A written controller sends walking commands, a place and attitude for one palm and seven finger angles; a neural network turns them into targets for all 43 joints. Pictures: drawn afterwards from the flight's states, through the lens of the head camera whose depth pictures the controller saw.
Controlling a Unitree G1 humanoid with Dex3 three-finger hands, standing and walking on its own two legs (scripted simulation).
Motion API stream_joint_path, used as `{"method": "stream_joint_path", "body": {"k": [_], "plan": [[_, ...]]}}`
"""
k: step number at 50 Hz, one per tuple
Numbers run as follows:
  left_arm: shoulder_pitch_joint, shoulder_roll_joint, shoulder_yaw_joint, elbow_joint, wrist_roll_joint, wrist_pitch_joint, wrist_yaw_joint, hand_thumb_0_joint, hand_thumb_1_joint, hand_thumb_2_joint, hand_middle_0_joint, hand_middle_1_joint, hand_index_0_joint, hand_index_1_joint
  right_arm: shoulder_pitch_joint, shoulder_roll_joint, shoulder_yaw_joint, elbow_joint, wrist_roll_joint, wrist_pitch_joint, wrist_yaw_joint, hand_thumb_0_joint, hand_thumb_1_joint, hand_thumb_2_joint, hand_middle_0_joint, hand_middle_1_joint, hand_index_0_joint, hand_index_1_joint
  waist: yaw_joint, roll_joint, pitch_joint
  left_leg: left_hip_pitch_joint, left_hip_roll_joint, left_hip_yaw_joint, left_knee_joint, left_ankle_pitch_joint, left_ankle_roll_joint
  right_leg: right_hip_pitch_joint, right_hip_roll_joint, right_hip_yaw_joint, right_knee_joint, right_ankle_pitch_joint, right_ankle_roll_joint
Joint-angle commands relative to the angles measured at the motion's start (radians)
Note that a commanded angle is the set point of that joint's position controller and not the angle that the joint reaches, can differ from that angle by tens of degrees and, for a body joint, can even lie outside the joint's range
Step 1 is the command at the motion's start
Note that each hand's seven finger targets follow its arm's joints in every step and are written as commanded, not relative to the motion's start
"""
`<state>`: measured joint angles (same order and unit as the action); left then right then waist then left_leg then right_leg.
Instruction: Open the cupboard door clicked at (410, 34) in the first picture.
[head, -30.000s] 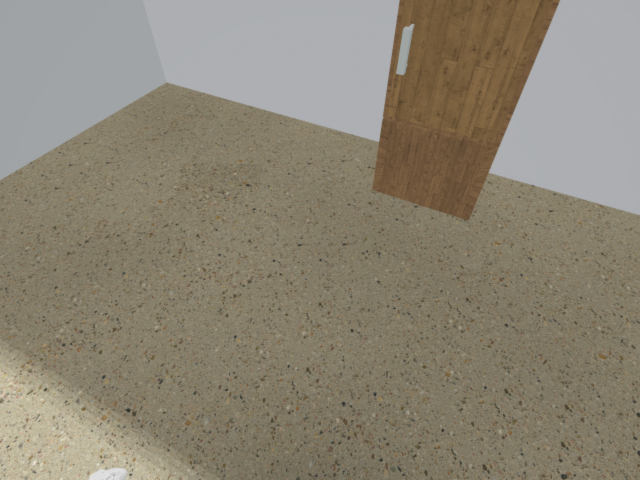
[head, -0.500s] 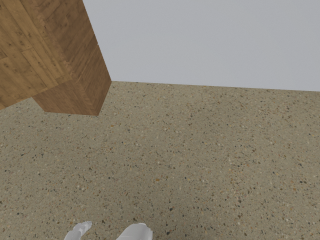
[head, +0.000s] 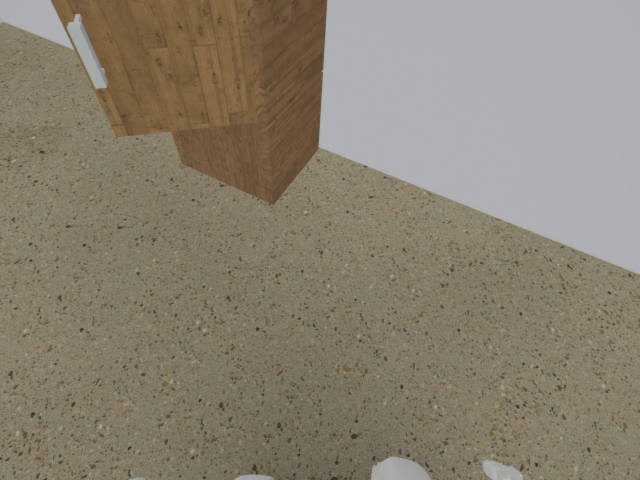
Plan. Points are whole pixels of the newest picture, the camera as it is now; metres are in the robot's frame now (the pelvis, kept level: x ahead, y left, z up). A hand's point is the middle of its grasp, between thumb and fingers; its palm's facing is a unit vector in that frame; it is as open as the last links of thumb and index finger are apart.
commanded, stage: turn to face it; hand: left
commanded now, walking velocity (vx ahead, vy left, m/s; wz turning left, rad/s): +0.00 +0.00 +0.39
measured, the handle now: (89, 51) +0.97 +0.64 -0.06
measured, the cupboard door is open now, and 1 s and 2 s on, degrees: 41 41 41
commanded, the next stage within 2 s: take the last steps up to it in 0.36 s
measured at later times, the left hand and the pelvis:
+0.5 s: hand out of the picture +0.03 +0.13 -0.15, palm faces +0.22 -0.94 -0.26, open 7.3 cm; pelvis +0.02 -0.07 +0.01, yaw +11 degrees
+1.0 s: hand out of the picture +0.05 +0.22 -0.17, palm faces +0.36 -0.91 -0.19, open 7.4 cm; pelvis +0.08 +0.03 +0.01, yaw +18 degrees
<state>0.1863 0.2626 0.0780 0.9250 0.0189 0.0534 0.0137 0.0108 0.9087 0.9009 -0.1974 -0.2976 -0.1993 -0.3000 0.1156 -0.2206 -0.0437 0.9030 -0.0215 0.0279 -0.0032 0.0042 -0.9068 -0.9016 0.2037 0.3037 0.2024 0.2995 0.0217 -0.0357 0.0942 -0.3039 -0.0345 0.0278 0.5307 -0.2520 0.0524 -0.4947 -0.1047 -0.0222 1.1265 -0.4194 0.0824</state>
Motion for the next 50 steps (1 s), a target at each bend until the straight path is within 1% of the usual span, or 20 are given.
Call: {"method": "stream_joint_path", "body": {"k": [1, 7, 10, 11, 12, 13, 14, 16, 20, 24, 31, 34, 36, 37, 38, 39, 40, 42, 44, 50], "plan": [[0.006, 0.05, 0.009, -0.076, 0.002, -0.021, -0.002, 0.0, 0.9, 0.9, -0.2, -0.3, -0.2, -0.3, 0.07, -0.189, -0.047, -0.042, -0.002, -0.022, -0.013, 0.0, -0.9, -0.9, 0.2, 0.3, 0.2, 0.3, -0.034, 0.13, -0.145, 0.148, 0.264, -0.251, -0.203, 0.37, 0.125, -0.024, 0.008, 0.014, -0.072, 0.024, 0.007], [-0.016, 0.03, -0.003, -0.096, -0.005, -0.029, 0.0, 0.0, 0.9, 0.9, -0.2, -0.3, -0.2, -0.3, 0.069, -0.187, -0.053, -0.033, -0.009, -0.008, -0.01, 0.0, -0.9, -0.9, 0.2, 0.3, 0.2, 0.3, -0.042, 0.208, -0.145, 0.104, 0.243, -0.29, -0.155, 0.365, 0.119, 0.125, 0.072, -0.024, -0.347, -0.027, -0.01], [0.081, 0.042, 0.002, -0.067, -0.009, -0.047, 0.005, 0.0, 0.9, 0.9, -0.2, -0.3, -0.2, -0.3, 0.04, -0.172, -0.055, -0.035, 0.001, -0.005, -0.011, 0.0, -0.9, -0.9, 0.2, 0.3, 0.2, 0.3, 0.008, 0.144, -0.178, 0.018, 0.2, -0.288, -0.055, 0.346, 0.073, 0.343, 0.09, -0.034, -0.633, 0.166, -0.022], [0.124, 0.078, 0.01, -0.058, -0.004, -0.059, 0.01, 0.0, 0.9, 0.9, -0.2, -0.3, -0.2, -0.3, 0.042, -0.137, -0.052, -0.038, 0.009, -0.007, -0.007, 0.0, -0.9, -0.9, 0.2, 0.3, 0.2, 0.3, 0.025, 0.054, -0.197, -0.072, 0.133, -0.232, 0.038, 0.206, 0.016, 0.477, 0.0, 0.048, -0.768, 0.259, -0.046], [0.139, 0.167, 0.027, -0.05, 0.012, -0.068, 0.019, 0.0, 0.9, 0.9, -0.2, -0.3, -0.2, -0.3, 0.052, -0.07, -0.042, -0.053, 0.017, -0.01, -0.001, 0.0, -0.9, -0.9, 0.2, 0.3, 0.2, 0.3, 0.025, -0.215, -0.186, -0.247, -0.02, -0.067, 0.241, -0.145, -0.066, 0.555, -0.254, 0.307, -0.815, 0.416, -0.147], [0.132, 0.174, 0.018, -0.057, 0.008, -0.067, 0.019, 0.0, 0.9, 0.9, -0.2, -0.3, -0.2, -0.3, 0.023, -0.089, -0.045, -0.06, 0.008, -0.002, 0.0, 0.0, -0.9, -0.9, 0.2, 0.3, 0.2, 0.3, 0.035, -0.2, -0.15, -0.253, -0.025, -0.077, 0.454, -0.379, -0.076, 0.447, -0.379, 0.339, -0.817, 0.566, -0.247], [0.105, 0.138, 0.014, -0.053, 0.005, -0.074, 0.023, 0.0, 0.9, 0.9, -0.2, -0.3, -0.2, -0.3, 0.012, -0.097, -0.049, -0.039, 0.003, 0.008, -0.003, 0.0, -0.9, -0.9, 0.2, 0.3, 0.2, 0.3, 0.019, -0.244, -0.123, -0.269, 0.004, -0.113, 0.586, -0.359, -0.076, 0.397, -0.332, 0.338, -0.802, 0.651, -0.264], [0.043, 0.084, -0.001, -0.059, -0.002, -0.072, 0.025, 0.0, 0.9, 0.9, -0.2, -0.3, -0.2, -0.3, 0.028, -0.084, -0.048, 0.003, 0.006, 0.02, 0.003, 0.0, -0.9, -0.9, 0.2, 0.3, 0.2, 0.3, -0.017, -0.14, -0.079, -0.284, 0.029, -0.097, 0.694, -0.227, -0.093, 0.407, -0.226, 0.16, -0.756, 0.737, -0.229], [0.083, 0.064, -0.002, -0.039, 0.002, -0.081, 0.026, 0.0, 0.9, 0.9, -0.2, -0.3, -0.2, -0.3, 0.02, -0.052, -0.035, 0.032, 0.01, 0.023, 0.009, 0.0, -0.9, -0.9, 0.2, 0.3, 0.2, 0.3, -0.011, -0.137, -0.094, -0.254, 0.038, -0.052, 0.584, -0.173, -0.112, 0.456, -0.188, 0.042, -0.751, 0.792, -0.198], [0.152, 0.077, 0.004, 0.0, 0.005, -0.083, 0.024, 0.0, 0.9, 0.9, -0.2, -0.3, -0.2, -0.3, -0.017, -0.029, -0.021, 0.04, 0.01, 0.019, 0.008, 0.0, -0.9, -0.9, 0.2, 0.3, 0.2, 0.3, 0.018, -0.116, -0.103, -0.206, 0.036, -0.011, 0.406, -0.196, -0.107, 0.505, -0.209, 0.038, -0.749, 0.804, -0.215], [0.215, 0.109, 0.022, 0.069, 0.014, -0.098, 0.008, 0.0, 0.9, 0.9, -0.2, -0.3, -0.2, -0.3, -0.101, -0.043, -0.017, 0.006, 0.007, -0.006, 0.026, 0.0, -0.9, -0.9, 0.2, 0.3, 0.2, 0.3, 0.054, -0.117, -0.048, -0.217, 0.065, 0.009, 0.273, -0.23, -0.078, 0.507, -0.314, 0.128, -0.842, 0.371, -0.255], [0.182, 0.12, 0.028, 0.083, 0.015, -0.098, -0.001, 0.0, 0.9, 0.9, -0.2, -0.3, -0.2, -0.3, -0.062, -0.033, -0.013, 0.007, 0.006, -0.021, 0.031, 0.0, -0.9, -0.9, 0.2, 0.3, 0.2, 0.3, 0.023, -0.103, -0.045, -0.067, 0.046, 0.054, 0.101, -0.165, -0.064, 0.409, -0.294, 0.066, -0.811, 0.289, -0.222], [0.124, 0.114, 0.027, 0.082, 0.007, -0.091, -0.007, 0.0, 0.9, 0.9, -0.2, -0.3, -0.2, -0.3, 0.088, -0.056, -0.017, 0.051, 0.002, -0.034, 0.022, 0.0, -0.9, -0.9, 0.2, 0.3, 0.2, 0.3, -0.058, -0.035, -0.072, 0.232, 0.004, 0.099, -0.104, -0.056, -0.041, 0.234, -0.213, -0.042, -0.662, 0.251, -0.158], [0.115, 0.065, 0.019, 0.064, 0.0, -0.087, -0.016, 0.0, 0.9, 0.9, -0.2, -0.3, -0.2, -0.3, 0.204, -0.141, -0.036, 0.081, -0.004, -0.044, 0.012, 0.0, -0.9, -0.9, 0.2, 0.3, 0.2, 0.3, -0.108, 0.171, -0.132, 0.42, 0.153, -0.103, -0.176, -0.087, 0.026, 0.077, -0.107, -0.142, -0.409, 0.167, -0.105], [0.063, 0.008, -0.002, 0.014, -0.001, -0.087, -0.022, 0.0, 0.9, 0.9, -0.2, -0.3, -0.2, -0.3, 0.324, -0.233, -0.058, 0.101, -0.013, -0.04, 0.0, 0.0, -0.9, -0.9, 0.2, 0.3, 0.2, 0.3, -0.151, 0.39, -0.137, 0.497, 0.387, -0.44, -0.263, 0.003, 0.15, -0.161, 0.022, -0.179, -0.12, -0.195, -0.057], [-0.011, 0.016, -0.007, -0.012, 0.008, -0.083, -0.013, 0.0, 0.9, 0.9, -0.2, -0.3, -0.2, -0.3, 0.337, -0.229, -0.05, 0.109, -0.009, -0.031, -0.009, 0.0, -0.9, -0.9, 0.2, 0.3, 0.2, 0.3, -0.154, 0.254, -0.106, 0.401, 0.43, -0.461, -0.294, -0.047, 0.208, -0.202, 0.004, -0.058, 0.008, -0.215, -0.084], [-0.028, 0.014, -0.006, -0.007, 0.009, -0.081, -0.013, 0.0, 0.9, 0.9, -0.2, -0.3, -0.2, -0.3, 0.285, -0.189, -0.04, 0.086, -0.008, -0.038, -0.017, 0.0, -0.9, -0.9, 0.2, 0.3, 0.2, 0.3, -0.115, 0.19, -0.083, 0.322, 0.402, -0.44, -0.314, -0.12, 0.197, -0.213, -0.015, -0.025, 0.073, -0.135, -0.088], [0.006, 0.011, -0.006, 0.03, 0.013, -0.074, -0.025, 0.0, 0.9, 0.9, -0.2, -0.3, -0.2, -0.3, 0.197, -0.122, -0.018, 0.054, -0.004, -0.054, -0.023, 0.0, -0.9, -0.9, 0.2, 0.3, 0.2, 0.3, -0.061, 0.151, 0.02, 0.192, 0.324, -0.327, -0.36, -0.087, 0.16, -0.187, -0.042, 0.002, 0.079, 0.007, -0.082], [0.068, -0.008, -0.012, 0.063, 0.014, -0.071, -0.029, 0.0, 0.9, 0.9, -0.2, -0.3, -0.2, -0.3, 0.208, -0.091, -0.004, 0.066, 0.0, -0.077, -0.024, 0.0, -0.9, -0.9, 0.2, 0.3, 0.2, 0.3, -0.026, 0.125, -0.01, 0.235, 0.261, -0.203, -0.344, 0.185, 0.131, -0.155, -0.031, -0.014, 0.043, 0.099, -0.073], [-0.002, -0.019, -0.019, 0.039, 0.008, -0.07, -0.026, 0.0, 0.9, 0.9, -0.2, -0.3, -0.2, -0.3, 0.307, -0.074, -0.001, 0.126, 0.003, -0.094, -0.024, 0.0, -0.9, -0.9, 0.2, 0.3, 0.2, 0.3, -0.02, 0.096, -0.013, 0.299, 0.255, -0.126, -0.347, 0.401, 0.15, -0.168, -0.02, -0.039, -0.102, 0.173, -0.058]]}}
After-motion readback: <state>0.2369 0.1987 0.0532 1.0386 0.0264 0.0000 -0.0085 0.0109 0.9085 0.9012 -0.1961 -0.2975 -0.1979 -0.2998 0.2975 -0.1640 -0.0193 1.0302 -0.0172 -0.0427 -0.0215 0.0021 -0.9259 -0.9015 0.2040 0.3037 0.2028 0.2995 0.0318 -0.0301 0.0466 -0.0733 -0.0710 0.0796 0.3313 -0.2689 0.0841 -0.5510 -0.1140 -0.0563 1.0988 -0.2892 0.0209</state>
